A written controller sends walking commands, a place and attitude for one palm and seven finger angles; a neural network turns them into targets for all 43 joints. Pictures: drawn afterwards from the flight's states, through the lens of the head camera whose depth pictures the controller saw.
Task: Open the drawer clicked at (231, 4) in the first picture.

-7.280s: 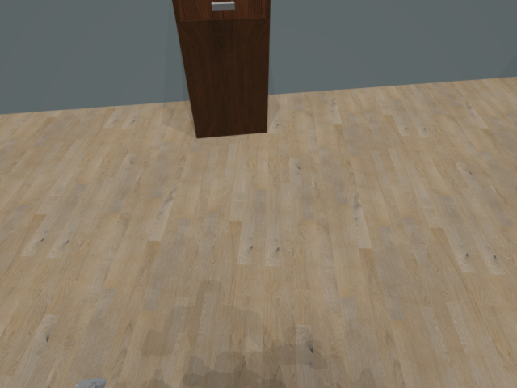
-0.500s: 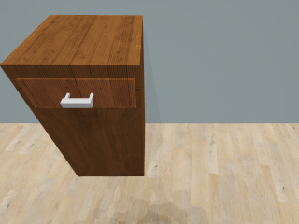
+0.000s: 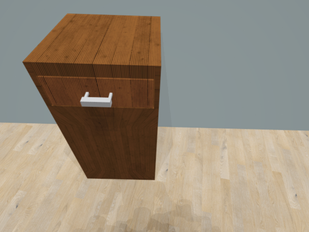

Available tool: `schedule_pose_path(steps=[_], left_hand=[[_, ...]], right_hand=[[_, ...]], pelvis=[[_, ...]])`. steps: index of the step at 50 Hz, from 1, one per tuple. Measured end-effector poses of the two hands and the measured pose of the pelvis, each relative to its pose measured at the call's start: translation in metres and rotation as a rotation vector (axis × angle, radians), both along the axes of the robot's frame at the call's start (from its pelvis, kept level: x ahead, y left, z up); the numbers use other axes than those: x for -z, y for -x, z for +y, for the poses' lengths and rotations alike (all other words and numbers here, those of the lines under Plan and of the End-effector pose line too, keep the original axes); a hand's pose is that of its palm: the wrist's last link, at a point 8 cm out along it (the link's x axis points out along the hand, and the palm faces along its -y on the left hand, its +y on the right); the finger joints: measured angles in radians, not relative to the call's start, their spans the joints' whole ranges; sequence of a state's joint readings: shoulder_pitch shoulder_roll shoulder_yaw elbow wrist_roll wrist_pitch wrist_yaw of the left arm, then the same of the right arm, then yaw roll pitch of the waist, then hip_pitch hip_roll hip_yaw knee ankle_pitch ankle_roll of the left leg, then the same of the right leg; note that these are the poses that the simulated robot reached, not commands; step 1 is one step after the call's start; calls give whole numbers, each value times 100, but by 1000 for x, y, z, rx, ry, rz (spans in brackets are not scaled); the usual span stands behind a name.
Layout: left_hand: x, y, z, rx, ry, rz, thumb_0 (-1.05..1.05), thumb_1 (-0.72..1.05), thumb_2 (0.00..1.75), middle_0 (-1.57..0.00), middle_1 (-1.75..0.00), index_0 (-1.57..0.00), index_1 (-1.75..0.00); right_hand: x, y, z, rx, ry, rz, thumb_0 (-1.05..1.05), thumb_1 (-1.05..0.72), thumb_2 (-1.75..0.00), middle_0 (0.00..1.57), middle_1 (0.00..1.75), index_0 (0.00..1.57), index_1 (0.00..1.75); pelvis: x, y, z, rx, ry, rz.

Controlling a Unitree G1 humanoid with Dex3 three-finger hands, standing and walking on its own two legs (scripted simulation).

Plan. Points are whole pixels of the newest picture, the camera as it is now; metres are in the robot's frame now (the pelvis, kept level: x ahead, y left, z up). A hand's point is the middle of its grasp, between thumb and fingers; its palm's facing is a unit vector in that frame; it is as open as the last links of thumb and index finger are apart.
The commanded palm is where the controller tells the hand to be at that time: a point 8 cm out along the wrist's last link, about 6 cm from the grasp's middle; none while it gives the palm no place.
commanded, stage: raise the hand with hooked fingers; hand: left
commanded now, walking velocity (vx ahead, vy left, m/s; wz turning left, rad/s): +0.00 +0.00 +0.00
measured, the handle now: (97, 98) +0.55 +0.26 +0.00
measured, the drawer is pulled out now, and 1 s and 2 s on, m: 0.00 0.00 0.00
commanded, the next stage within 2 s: move the hooked fingers above the handle in 1.86 s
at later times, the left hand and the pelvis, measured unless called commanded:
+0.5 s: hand (58, 211) +0.18 +0.27 -0.06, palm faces +0.02 -0.04 -1.00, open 9.2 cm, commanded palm +0.17 +0.27 +0.01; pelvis +0.01 -0.02 -0.06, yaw +2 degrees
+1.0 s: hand (66, 161) +0.27 +0.26 +0.03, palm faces +0.07 -0.06 -1.00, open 12.2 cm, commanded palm +0.25 +0.25 +0.10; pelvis +0.05 -0.01 -0.02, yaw +2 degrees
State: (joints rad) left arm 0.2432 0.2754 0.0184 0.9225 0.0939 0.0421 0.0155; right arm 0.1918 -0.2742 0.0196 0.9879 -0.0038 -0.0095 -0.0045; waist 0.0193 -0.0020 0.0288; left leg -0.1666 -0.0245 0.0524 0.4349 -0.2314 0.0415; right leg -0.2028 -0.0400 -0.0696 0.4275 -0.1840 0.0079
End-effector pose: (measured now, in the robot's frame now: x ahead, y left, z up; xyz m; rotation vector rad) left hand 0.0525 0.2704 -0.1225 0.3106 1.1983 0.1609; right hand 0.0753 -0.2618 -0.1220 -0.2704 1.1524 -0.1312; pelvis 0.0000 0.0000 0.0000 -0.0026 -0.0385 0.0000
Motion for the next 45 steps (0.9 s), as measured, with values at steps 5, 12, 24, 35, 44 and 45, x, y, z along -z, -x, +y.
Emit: schedule_pose_path(steps=[5, 12, 24, 35, 44, 45], left_hand=[[-77, -62, 8, 335, -394, -376, 2, 87, 89, -21, -32, -21, -32], [-126, -109, 4, 768, -953, -566, 1, 76, 84, -21, -39, -21, -39], [-115, -97, -7, 805, -1079, -659, 0, 48, 73, -25, -57, -25, -56], [-161, -161, -9, 753, -1073, -640, 0, 23, 62, -27, -73, -27, -72], [-191, -182, -15, 818, -1063, -700, 0, 2, 53, -29, -86, -28, -86], [-194, -184, -15, 813, -1070, -710, 0, 0, 52, -29, -88, -29, -87]], right_hand=[[-5, -24, 18, -39, -28, -241, 1, -91, -90, 20, 30, 20, 30], [1, -84, 29, -110, -84, -387, 1, -91, -90, 20, 30, 20, 30], [12, -165, 25, -238, -21, -395, 1, -91, -90, 20, 30, 20, 30], [1, -164, 36, -167, -88, -354, 1, -91, -90, 20, 30, 20, 30], [-2, -156, 22, -142, -68, -293, 1, -91, -90, 20, 30, 20, 30], [-1, -156, 21, -140, -67, -289, 1, -91, -90, 20, 30, 20, 30]], pelvis=[[9, 5, -1, -8, -18, 36], [31, 8, -8, 18, -33, 166], [61, -7, -20, -28, -9, 252], [38, -30, -22, -24, -5, 193], [26, -44, -17, -23, -4, 171], [25, -44, -17, -25, -4, 170]])
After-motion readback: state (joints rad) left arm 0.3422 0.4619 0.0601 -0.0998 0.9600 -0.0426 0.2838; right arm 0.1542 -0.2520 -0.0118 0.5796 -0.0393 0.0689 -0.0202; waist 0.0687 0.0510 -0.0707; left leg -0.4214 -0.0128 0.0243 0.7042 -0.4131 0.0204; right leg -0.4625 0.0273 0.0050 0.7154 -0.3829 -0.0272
